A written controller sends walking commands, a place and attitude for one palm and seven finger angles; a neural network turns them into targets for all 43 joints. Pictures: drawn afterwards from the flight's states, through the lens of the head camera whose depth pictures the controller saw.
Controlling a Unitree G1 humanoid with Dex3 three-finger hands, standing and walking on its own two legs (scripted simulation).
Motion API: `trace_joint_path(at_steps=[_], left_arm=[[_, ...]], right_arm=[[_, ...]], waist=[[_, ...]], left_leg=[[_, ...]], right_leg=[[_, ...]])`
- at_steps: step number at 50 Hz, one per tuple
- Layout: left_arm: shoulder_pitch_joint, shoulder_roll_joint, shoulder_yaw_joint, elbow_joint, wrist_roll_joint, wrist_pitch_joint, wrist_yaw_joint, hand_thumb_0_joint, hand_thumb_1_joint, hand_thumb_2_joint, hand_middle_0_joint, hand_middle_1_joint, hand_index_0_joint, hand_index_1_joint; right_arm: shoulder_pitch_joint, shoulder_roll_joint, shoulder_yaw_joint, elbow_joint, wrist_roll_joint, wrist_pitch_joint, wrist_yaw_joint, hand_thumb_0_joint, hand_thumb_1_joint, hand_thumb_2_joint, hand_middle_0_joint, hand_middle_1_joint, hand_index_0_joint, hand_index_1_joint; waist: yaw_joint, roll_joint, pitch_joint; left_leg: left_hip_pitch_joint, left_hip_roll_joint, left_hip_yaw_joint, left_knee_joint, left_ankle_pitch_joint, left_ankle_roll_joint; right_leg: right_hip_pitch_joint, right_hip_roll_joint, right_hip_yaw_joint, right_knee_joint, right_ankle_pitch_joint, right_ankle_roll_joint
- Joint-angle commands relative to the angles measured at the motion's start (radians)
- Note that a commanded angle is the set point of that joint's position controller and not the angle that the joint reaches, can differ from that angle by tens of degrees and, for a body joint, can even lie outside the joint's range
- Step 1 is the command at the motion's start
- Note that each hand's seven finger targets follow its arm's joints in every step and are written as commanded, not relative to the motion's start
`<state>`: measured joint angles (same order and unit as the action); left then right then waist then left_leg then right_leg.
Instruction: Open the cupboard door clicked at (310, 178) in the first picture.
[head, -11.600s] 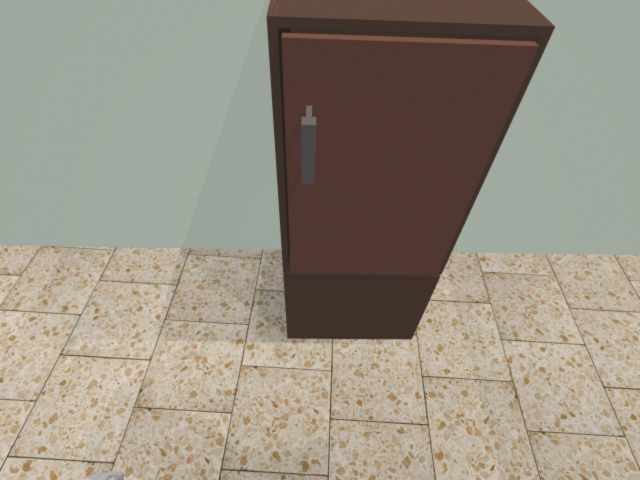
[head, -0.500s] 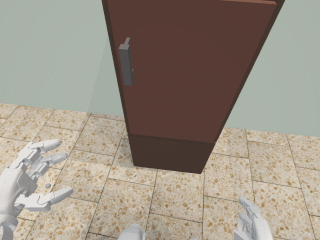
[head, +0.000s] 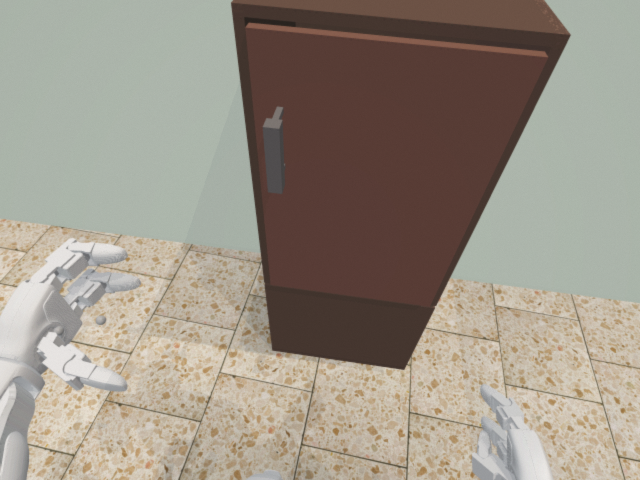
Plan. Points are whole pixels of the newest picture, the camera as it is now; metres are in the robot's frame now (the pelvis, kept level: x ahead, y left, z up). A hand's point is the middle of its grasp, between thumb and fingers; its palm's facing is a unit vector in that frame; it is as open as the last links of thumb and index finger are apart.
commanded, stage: raise the hand with hooked fingers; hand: left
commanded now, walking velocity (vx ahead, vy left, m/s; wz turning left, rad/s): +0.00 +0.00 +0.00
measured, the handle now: (277, 150) +0.57 +0.12 +0.11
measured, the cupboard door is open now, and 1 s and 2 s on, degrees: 0 0 0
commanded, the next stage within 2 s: move the hooked fingers beside the handle in 0.74 s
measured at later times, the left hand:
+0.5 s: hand (102, 282) +0.29 +0.27 +0.12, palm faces -0.04 -1.00 -0.01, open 14.0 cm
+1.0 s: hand (117, 270) +0.30 +0.26 +0.12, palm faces -0.03 -1.00 -0.01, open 14.0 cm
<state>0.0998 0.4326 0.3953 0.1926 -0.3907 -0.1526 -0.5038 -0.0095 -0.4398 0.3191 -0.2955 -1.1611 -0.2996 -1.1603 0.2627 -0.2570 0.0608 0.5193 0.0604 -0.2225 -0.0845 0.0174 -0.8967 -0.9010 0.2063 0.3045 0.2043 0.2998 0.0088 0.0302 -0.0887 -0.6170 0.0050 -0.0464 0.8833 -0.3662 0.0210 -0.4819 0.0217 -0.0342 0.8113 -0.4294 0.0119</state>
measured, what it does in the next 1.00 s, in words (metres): stands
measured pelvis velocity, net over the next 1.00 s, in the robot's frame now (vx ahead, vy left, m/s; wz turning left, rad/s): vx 0.00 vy -0.01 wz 0.00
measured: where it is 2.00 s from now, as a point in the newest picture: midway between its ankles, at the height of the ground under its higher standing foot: outside the picture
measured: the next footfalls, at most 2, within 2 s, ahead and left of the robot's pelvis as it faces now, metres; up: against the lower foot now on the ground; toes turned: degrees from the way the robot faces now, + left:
none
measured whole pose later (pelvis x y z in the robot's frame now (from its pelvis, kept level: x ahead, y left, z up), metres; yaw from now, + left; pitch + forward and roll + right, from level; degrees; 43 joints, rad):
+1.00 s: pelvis +0.00 -0.01 +0.01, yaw +0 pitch +4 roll -2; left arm -0.16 0.46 0.41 0.45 -0.36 -0.13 -0.54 -0.01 -0.50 0.30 -0.30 -1.20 -0.30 -1.20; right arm 0.27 -0.28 0.06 0.56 0.07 -0.19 -0.11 0.02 -0.90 -0.90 0.21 0.30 0.20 0.30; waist 0.01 0.03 -0.06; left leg -0.53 0.01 -0.04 0.77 -0.32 0.01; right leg -0.41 0.02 -0.03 0.73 -0.40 0.00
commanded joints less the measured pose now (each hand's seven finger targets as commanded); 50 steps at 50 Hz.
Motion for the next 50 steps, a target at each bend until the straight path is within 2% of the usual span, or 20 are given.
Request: trace_joint_path(at_steps=[1, 7, 10, 12, 14, 15, 18, 20, 22, 27, 30, 33, 35, 36, 42, 44, 45, 47, 48, 50], left_arm=[[-0.262, 0.253, 0.109, -0.152, -0.020, -0.043, -0.011, 0.000, -0.500, 0.300, -0.300, -1.200, -0.300, -1.200], [-0.368, 0.279, 0.111, -0.090, -0.012, -0.025, -0.029, 0.000, -0.500, 0.300, -0.300, -1.200, -0.300, -1.200], [-0.424, 0.323, 0.138, -0.085, -0.011, -0.024, -0.029, 0.000, -0.500, 0.300, -0.300, -1.200, -0.300, -1.200], [-0.448, 0.327, 0.137, -0.064, -0.007, -0.016, -0.033, 0.000, -0.500, 0.300, -0.300, -1.200, -0.300, -1.200], [-0.397, 0.289, 0.113, -0.003, -0.005, 0.001, -0.043, 0.000, -0.500, 0.300, -0.300, -1.200, -0.300, -1.200], [-0.377, 0.291, 0.121, 0.009, -0.013, 0.004, -0.047, 0.000, -0.500, 0.300, -0.300, -1.200, -0.300, -1.200], [-0.393, 0.295, 0.114, -0.042, -0.005, 0.002, -0.046, 0.000, -0.500, 0.300, -0.300, -1.200, -0.300, -1.200], [-0.394, 0.317, 0.141, -0.058, -0.014, -0.010, -0.038, 0.000, -0.500, 0.300, -0.300, -1.200, -0.300, -1.200], [-0.390, 0.304, 0.139, -0.042, -0.014, -0.013, -0.035, 0.000, -0.500, 0.300, -0.300, -1.200, -0.300, -1.200], [-0.424, 0.315, 0.134, -0.068, 0.005, -0.032, -0.020, 0.000, -0.500, 0.300, -0.300, -1.200, -0.300, -1.200], [-0.418, 0.319, 0.139, -0.067, -0.002, -0.035, -0.022, 0.000, -0.500, 0.300, -0.300, -1.200, -0.300, -1.200], [-0.419, 0.300, 0.126, -0.060, 0.000, -0.032, -0.030, 0.000, -0.500, 0.300, -0.300, -1.200, -0.300, -1.200], [-0.413, 0.298, 0.126, -0.025, -0.010, -0.026, -0.035, 0.000, -0.500, 0.300, -0.300, -1.200, -0.300, -1.200], [-0.414, 0.299, 0.129, -0.028, -0.010, -0.027, -0.039, 0.000, -0.500, 0.300, -0.300, -1.200, -0.300, -1.200], [-0.422, 0.302, 0.126, -0.032, -0.005, -0.033, -0.041, 0.000, -0.500, 0.300, -0.300, -1.200, -0.300, -1.200], [-0.490, 0.292, 0.108, -0.002, -0.004, -0.035, -0.040, 0.000, -0.500, 0.300, -0.300, -1.200, -0.300, -1.200], [-0.503, 0.318, 0.130, 0.026, -0.005, -0.037, -0.037, 0.000, -0.500, 0.300, -0.300, -1.200, -0.300, -1.200], [-0.571, 0.268, 0.069, 0.040, 0.007, -0.038, -0.038, 0.000, -0.500, 0.300, -0.300, -1.200, -0.300, -1.200], [-0.612, 0.276, 0.067, 0.061, 0.013, -0.040, -0.033, 0.000, -0.500, 0.300, -0.300, -1.200, -0.300, -1.200], [-0.637, 0.307, 0.081, 0.095, 0.020, -0.043, -0.029, 0.000, -0.500, 0.300, -0.300, -1.200, -0.300, -1.200]], right_arm=[[-0.058, -0.159, -0.068, -0.139, 0.006, -0.044, -0.022, 0.000, -0.900, -0.900, 0.200, 0.300, 0.200, 0.300], [-0.061, -0.159, -0.064, -0.129, 0.009, -0.038, -0.029, 0.000, -0.900, -0.900, 0.200, 0.300, 0.200, 0.300], [-0.060, -0.161, -0.062, -0.124, 0.006, -0.038, -0.033, 0.000, -0.900, -0.900, 0.200, 0.300, 0.200, 0.300], [-0.058, -0.160, -0.062, -0.121, 0.010, -0.038, -0.034, 0.000, -0.900, -0.900, 0.200, 0.300, 0.200, 0.300], [-0.052, -0.162, -0.064, -0.124, 0.012, -0.035, -0.033, 0.000, -0.900, -0.900, 0.200, 0.300, 0.200, 0.300], [-0.051, -0.164, -0.067, -0.124, 0.011, -0.034, -0.031, 0.000, -0.900, -0.900, 0.200, 0.300, 0.200, 0.300], [-0.055, -0.162, -0.069, -0.135, 0.012, -0.033, -0.022, 0.000, -0.900, -0.900, 0.200, 0.300, 0.200, 0.300], [-0.051, -0.164, -0.071, -0.133, 0.007, -0.033, -0.022, 0.000, -0.900, -0.900, 0.200, 0.300, 0.200, 0.300], [-0.043, -0.163, -0.073, -0.129, 0.008, -0.031, -0.021, 0.000, -0.900, -0.900, 0.200, 0.300, 0.200, 0.300], [-0.044, -0.158, -0.071, -0.123, 0.008, -0.029, -0.026, 0.000, -0.900, -0.900, 0.200, 0.300, 0.200, 0.300], [-0.045, -0.161, -0.070, -0.118, 0.005, -0.029, -0.030, 0.000, -0.900, -0.900, 0.200, 0.300, 0.200, 0.300], [-0.049, -0.157, -0.070, -0.118, 0.009, -0.030, -0.031, 0.000, -0.900, -0.900, 0.200, 0.300, 0.200, 0.300], [-0.046, -0.160, -0.069, -0.110, 0.008, -0.026, -0.032, 0.000, -0.900, -0.900, 0.200, 0.300, 0.200, 0.300], [-0.046, -0.161, -0.071, -0.114, 0.010, -0.026, -0.032, 0.000, -0.900, -0.900, 0.200, 0.300, 0.200, 0.300], [-0.050, -0.156, -0.070, -0.116, 0.009, -0.023, -0.031, 0.000, -0.900, -0.900, 0.200, 0.300, 0.200, 0.300], [-0.048, -0.160, -0.069, -0.105, 0.009, -0.020, -0.034, 0.000, -0.900, -0.900, 0.200, 0.300, 0.200, 0.300], [-0.040, -0.164, -0.071, -0.095, 0.008, -0.015, -0.037, 0.000, -0.900, -0.900, 0.200, 0.300, 0.200, 0.300], [-0.043, -0.160, -0.069, -0.096, 0.010, -0.014, -0.040, 0.000, -0.900, -0.900, 0.200, 0.300, 0.200, 0.300], [-0.040, -0.162, -0.069, -0.087, 0.011, -0.013, -0.043, 0.000, -0.900, -0.900, 0.200, 0.300, 0.200, 0.300], [-0.033, -0.167, -0.070, -0.078, 0.008, -0.005, -0.044, 0.000, -0.900, -0.900, 0.200, 0.300, 0.200, 0.300]], waist=[[-0.005, 0.065, -0.156], [-0.009, 0.085, -0.148], [-0.003, 0.086, -0.162], [-0.006, 0.095, -0.161], [-0.006, 0.052, -0.135], [0.004, 0.044, -0.145], [0.003, 0.090, -0.167], [0.007, 0.056, -0.171], [-0.001, 0.047, -0.173], [-0.005, 0.113, -0.170], [-0.004, 0.065, -0.172], [-0.007, 0.094, -0.180], [-0.009, 0.051, -0.152], [-0.010, 0.047, -0.168], [-0.005, 0.068, -0.190], [-0.021, 0.055, -0.160], [-0.019, 0.018, -0.150], [-0.035, 0.043, -0.153], [-0.038, 0.062, -0.146], [-0.036, 0.030, -0.158]], left_leg=[[0.234, 0.000, -0.017, -0.195, 0.091, 0.004], [0.255, -0.004, -0.013, -0.215, 0.081, 0.006], [0.274, -0.004, -0.018, -0.228, 0.084, 0.006], [0.283, -0.004, -0.016, -0.237, 0.084, 0.006], [0.271, -0.003, -0.018, -0.245, 0.080, 0.006], [0.267, -0.008, -0.010, -0.236, 0.109, 0.007], [0.294, -0.007, -0.009, -0.239, 0.129, 0.006], [0.289, -0.009, -0.002, -0.230, 0.157, 0.009], [0.290, -0.008, 0.003, -0.230, 0.153, 0.009], [0.308, -0.005, -0.001, -0.242, 0.136, 0.006], [0.308, -0.007, -0.001, -0.237, 0.156, 0.010], [0.320, -0.008, 0.004, -0.236, 0.170, 0.009], [0.299, -0.010, 0.009, -0.228, 0.168, 0.011], [0.302, -0.011, 0.014, -0.224, 0.177, 0.013], [0.313, -0.013, 0.018, -0.218, 0.202, 0.013], [0.302, -0.012, 0.013, -0.221, 0.173, 0.012], [0.286, -0.011, 0.015, -0.215, 0.168, 0.012], [0.294, -0.013, 0.016, -0.217, 0.142, 0.014], [0.297, -0.011, 0.011, -0.219, 0.135, 0.012], [0.285, -0.012, 0.013, -0.211, 0.133, 0.015]], right_leg=[[-0.044, 0.029, -0.025, -0.149, 0.111, -0.039], [-0.025, 0.025, -0.015, -0.179, 0.106, -0.039], [-0.002, 0.026, -0.012, -0.189, 0.109, -0.043], [-0.004, 0.025, -0.014, -0.196, 0.111, -0.040], [-0.011, 0.025, -0.021, -0.199, 0.114, -0.038], [0.015, 0.025, -0.013, -0.204, 0.134, -0.041], [0.006, 0.025, -0.019, -0.194, 0.156, -0.040], [0.031, 0.027, -0.010, -0.200, 0.182, -0.042], [0.015, 0.027, -0.014, -0.199, 0.183, -0.037], [0.006, 0.025, -0.013, -0.199, 0.163, -0.040], [0.031, 0.024, -0.008, -0.207, 0.186, -0.039], [0.022, 0.023, -0.012, -0.203, 0.206, -0.036], [0.031, 0.023, -0.001, -0.215, 0.210, -0.037], [0.029, 0.022, 0.001, -0.212, 0.224, -0.032], [0.038, 0.019, 0.003, -0.206, 0.254, -0.032], [0.010, 0.020, 0.001, -0.209, 0.227, -0.030], [0.022, 0.020, 0.009, -0.216, 0.218, -0.031], [-0.011, 0.017, 0.010, -0.216, 0.194, -0.028], [-0.019, 0.015, 0.008, -0.215, 0.186, -0.030], [-0.003, 0.014, 0.021, -0.221, 0.178, -0.032]])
